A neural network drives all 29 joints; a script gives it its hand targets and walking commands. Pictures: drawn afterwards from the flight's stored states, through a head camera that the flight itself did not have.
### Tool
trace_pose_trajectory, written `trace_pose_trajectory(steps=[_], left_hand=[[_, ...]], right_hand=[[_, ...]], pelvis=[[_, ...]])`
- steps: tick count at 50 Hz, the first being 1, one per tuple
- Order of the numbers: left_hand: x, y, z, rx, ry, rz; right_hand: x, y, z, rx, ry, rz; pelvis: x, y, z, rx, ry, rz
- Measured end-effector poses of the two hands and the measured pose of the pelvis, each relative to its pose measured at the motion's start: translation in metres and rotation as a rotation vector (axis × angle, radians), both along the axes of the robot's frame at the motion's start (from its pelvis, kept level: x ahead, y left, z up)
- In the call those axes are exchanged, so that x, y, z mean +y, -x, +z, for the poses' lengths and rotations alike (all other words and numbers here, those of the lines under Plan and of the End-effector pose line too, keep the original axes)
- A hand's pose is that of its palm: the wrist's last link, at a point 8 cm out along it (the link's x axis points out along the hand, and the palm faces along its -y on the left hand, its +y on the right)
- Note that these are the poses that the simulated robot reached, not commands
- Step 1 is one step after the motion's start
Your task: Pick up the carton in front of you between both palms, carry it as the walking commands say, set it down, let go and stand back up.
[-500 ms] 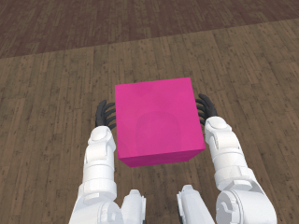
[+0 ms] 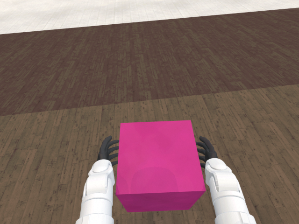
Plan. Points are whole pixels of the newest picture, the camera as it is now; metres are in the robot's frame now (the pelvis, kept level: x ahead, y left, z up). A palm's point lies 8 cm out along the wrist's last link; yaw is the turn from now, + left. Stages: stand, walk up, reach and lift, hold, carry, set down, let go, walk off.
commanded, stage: reach and lift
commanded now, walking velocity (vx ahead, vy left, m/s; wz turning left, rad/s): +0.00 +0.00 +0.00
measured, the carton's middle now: (157, 169) +0.32 +0.00 -0.07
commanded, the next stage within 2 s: hold in 1.12 s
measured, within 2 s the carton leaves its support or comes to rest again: neither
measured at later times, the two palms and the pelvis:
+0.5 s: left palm (102, 161) +0.30 +0.14 +0.05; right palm (215, 160) +0.29 -0.15 +0.04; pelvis -0.01 -0.01 +0.01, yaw +0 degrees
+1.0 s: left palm (100, 157) +0.30 +0.15 +0.05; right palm (215, 157) +0.29 -0.15 +0.05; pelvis +0.01 +0.00 +0.02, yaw +0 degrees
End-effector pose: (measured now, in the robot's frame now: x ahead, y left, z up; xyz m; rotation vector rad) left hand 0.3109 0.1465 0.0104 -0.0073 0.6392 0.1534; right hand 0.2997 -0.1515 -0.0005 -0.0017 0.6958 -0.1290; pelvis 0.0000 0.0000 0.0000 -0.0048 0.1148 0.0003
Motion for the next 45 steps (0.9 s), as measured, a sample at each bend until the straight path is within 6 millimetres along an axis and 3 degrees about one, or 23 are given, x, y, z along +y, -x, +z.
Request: trace_pose_trajectory(steps=[8, 22, 45], left_hand=[[-0.001, 0.010, 0.030, -0.005, -0.022, -0.031], [-0.002, 0.015, 0.034, 0.008, -0.019, -0.011], [-0.001, 0.007, 0.041, 0.017, -0.042, -0.039]], right_hand=[[0.000, 0.013, 0.032, -0.005, 0.024, 0.004], [-0.001, 0.015, 0.034, 0.007, 0.009, 0.006], [-0.001, 0.007, 0.044, 0.015, 0.043, 0.028]], pelvis=[[0.000, -0.001, 0.012, -0.129, 0.001, 0.000], [-0.004, 0.014, 0.011, -0.181, -0.003, -0.003], [-0.005, -0.009, 0.018, -0.196, -0.001, -0.001]])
